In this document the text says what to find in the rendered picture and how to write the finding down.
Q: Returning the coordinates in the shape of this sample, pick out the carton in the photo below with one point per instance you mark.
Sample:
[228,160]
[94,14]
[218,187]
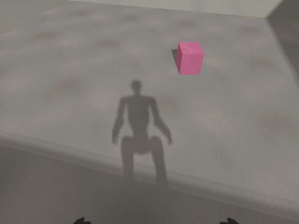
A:
[190,57]

